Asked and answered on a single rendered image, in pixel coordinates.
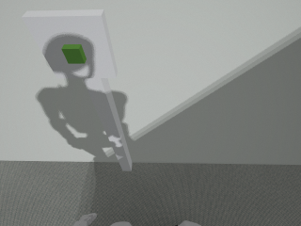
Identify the button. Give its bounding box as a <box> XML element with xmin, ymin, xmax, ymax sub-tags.
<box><xmin>61</xmin><ymin>44</ymin><xmax>87</xmax><ymax>64</ymax></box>

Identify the robot left hand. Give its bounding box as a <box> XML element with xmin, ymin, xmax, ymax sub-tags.
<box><xmin>73</xmin><ymin>213</ymin><xmax>97</xmax><ymax>226</ymax></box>

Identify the panel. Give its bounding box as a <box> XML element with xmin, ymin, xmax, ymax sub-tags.
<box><xmin>22</xmin><ymin>9</ymin><xmax>133</xmax><ymax>171</ymax></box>

